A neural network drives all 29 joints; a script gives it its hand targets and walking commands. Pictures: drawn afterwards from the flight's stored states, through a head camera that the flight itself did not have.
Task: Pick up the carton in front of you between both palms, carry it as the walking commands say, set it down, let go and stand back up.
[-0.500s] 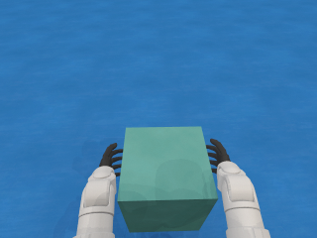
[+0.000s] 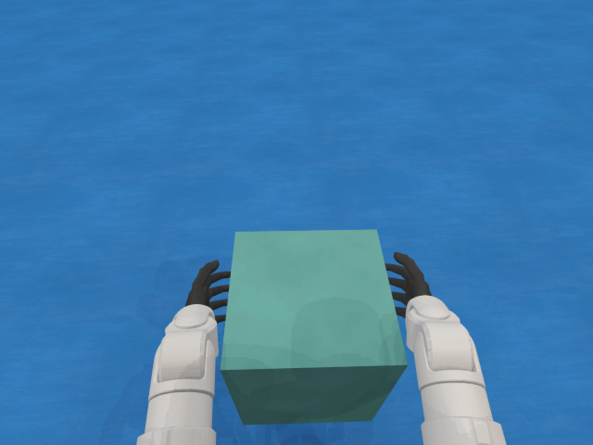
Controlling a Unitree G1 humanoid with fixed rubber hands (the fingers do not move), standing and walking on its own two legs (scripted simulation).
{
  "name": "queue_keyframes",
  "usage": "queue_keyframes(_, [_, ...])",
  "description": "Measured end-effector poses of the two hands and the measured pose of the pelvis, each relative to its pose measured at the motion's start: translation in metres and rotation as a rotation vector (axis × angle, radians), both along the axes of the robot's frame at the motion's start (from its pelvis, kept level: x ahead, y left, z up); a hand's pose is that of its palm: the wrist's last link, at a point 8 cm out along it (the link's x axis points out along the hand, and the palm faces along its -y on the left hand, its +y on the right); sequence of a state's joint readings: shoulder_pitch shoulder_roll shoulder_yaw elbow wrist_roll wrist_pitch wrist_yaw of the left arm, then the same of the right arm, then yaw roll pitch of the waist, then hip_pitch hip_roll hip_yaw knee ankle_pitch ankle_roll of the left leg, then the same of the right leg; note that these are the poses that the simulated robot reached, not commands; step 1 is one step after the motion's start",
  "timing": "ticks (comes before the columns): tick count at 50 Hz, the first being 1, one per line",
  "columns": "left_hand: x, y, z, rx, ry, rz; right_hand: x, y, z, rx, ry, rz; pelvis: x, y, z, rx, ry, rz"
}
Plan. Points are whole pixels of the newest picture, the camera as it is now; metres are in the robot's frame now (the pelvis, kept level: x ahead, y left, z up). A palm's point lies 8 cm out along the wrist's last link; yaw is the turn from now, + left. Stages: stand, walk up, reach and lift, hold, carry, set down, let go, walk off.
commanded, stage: carry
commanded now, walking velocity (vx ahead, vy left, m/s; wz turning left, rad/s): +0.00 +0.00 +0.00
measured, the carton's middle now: (307, 331) +0.30 +0.00 -0.04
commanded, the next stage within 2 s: hold in 0.56 s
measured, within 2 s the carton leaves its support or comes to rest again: neither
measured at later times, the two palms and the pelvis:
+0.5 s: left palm (199, 322) +0.27 +0.15 +0.04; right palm (419, 313) +0.28 -0.15 +0.05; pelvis -0.01 +0.00 +0.00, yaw +0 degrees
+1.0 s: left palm (193, 350) +0.23 +0.15 +0.05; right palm (431, 341) +0.23 -0.15 +0.05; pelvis -0.05 +0.00 +0.00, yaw +0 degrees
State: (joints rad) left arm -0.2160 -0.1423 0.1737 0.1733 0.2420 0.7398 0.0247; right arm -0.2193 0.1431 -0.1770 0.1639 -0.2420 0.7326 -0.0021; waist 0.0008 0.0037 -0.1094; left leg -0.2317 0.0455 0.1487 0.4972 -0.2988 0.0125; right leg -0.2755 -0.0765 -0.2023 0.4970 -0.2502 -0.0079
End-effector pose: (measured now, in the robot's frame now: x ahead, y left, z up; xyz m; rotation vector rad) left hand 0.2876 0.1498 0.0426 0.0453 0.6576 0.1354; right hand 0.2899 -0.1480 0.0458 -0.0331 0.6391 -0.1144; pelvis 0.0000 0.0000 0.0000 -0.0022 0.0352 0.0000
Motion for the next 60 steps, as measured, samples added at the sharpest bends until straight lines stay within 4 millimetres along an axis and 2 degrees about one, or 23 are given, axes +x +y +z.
queue_keyframes(28, [-0.014,0.0,0.0,0.002,0.001,-0.001,-0.014,0.0,0.0,0.0,0.001,-0.001,-0.014,0.0,0.0,0.001,-0.001,-0.001])
queue_keyframes(36, [-0.03,0.001,0.002,0.011,0.009,-0.008,-0.029,0.001,0.002,-0.012,0.009,0.009,-0.023,0.0,0.008,-0.003,-0.126,0.005])
queue_keyframes(51, [-0.057,-0.002,0.008,0.007,-0.006,-0.005,-0.058,-0.002,0.008,-0.005,-0.007,0.004,-0.055,-0.003,0.004,0.001,-0.215,0.012])
queue_keyframes(55, [-0.058,-0.001,0.01,-0.011,-0.01,0.019,-0.055,-0.001,0.009,0.019,-0.01,0.0,-0.063,-0.005,0.001,0.008,-0.232,0.041])
queue_keyframes(60, [-0.05,0.006,0.011,-0.04,-0.026,0.066,-0.038,0.007,0.011,0.073,-0.022,-0.004,-0.071,-0.007,-0.005,0.01,-0.249,0.061])
